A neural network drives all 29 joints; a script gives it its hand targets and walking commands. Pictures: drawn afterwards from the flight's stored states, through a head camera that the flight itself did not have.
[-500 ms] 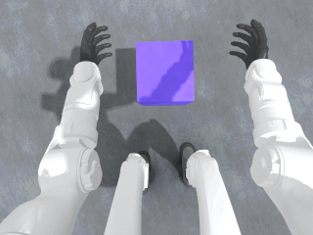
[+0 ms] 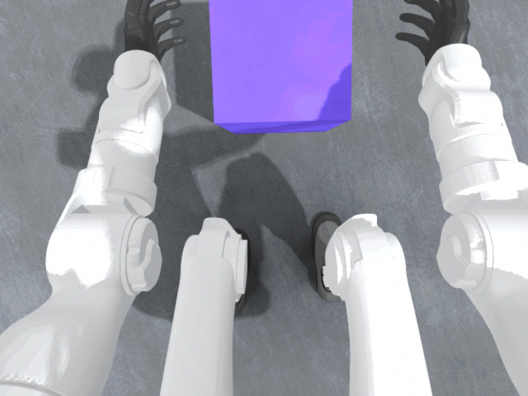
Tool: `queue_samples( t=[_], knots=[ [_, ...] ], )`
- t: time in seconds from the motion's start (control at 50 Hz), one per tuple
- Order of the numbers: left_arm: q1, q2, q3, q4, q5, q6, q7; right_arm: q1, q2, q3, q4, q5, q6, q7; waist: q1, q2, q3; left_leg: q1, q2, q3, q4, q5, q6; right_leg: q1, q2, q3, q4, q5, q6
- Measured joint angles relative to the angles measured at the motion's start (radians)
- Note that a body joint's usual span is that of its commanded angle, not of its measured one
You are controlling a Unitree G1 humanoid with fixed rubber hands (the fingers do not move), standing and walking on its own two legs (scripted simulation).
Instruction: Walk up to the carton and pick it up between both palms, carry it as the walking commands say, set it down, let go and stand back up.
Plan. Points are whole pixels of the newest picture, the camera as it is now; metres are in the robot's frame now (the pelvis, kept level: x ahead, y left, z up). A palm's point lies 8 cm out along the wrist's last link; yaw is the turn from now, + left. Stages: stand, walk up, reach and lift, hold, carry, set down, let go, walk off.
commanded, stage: reach and lift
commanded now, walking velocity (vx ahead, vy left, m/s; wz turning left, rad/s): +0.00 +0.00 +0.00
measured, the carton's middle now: (279, 69) +0.55 -0.01 -0.34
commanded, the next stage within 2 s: none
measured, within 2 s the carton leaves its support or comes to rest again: leaves its support in 1.84 s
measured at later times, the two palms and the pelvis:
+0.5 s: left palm (178, 82) +0.52 +0.16 -0.28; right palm (397, 77) +0.51 -0.19 -0.28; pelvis -0.01 +0.00 -0.09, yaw +0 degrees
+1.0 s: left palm (185, 80) +0.52 +0.15 -0.28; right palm (390, 75) +0.51 -0.18 -0.28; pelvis -0.01 +0.00 -0.10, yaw +1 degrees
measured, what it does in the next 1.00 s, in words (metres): lowers itself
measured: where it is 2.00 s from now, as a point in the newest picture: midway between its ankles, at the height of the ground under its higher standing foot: (281, 279)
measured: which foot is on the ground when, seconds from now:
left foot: down 0.00-1.00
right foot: down 0.00-1.00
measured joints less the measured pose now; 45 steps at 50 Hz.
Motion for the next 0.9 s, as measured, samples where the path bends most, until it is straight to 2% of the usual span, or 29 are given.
queue_samples(
  t=[0.38,0.52,0.68,0.9],
  knots=[
    [-0.117,0.044,-0.111,0.114,-0.095,-0.046,0.024,-0.119,-0.059,0.101,0.127,0.100,-0.053,-0.010,-0.004,0.010,0.222,-0.125,-0.011,0.011,0.287,-0.043,0.000,-0.127,-0.005,-0.006,0.280,-0.033,0.007],
    [-0.156,0.055,-0.145,0.142,-0.112,-0.055,0.024,-0.149,-0.074,0.122,0.165,0.132,-0.069,-0.007,-0.001,-0.001,0.314,-0.118,-0.014,0.005,0.357,-0.056,-0.002,-0.114,-0.023,-0.022,0.347,-0.051,-0.003],
    [-0.147,0.064,-0.172,0.135,-0.137,-0.059,0.027,-0.158,-0.080,0.122,0.179,0.137,-0.082,-0.007,-0.009,0.013,0.315,-0.122,-0.015,0.013,0.381,-0.065,0.008,-0.113,-0.032,-0.018,0.373,-0.067,0.002],
    [-0.173,0.047,-0.169,0.164,-0.128,-0.061,0.030,-0.169,-0.076,0.140,0.199,0.150,-0.082,0.001,-0.013,0.011,0.310,-0.127,-0.012,0.015,0.365,-0.048,0.012,-0.114,-0.031,-0.016,0.357,-0.054,0.006]
  ],
)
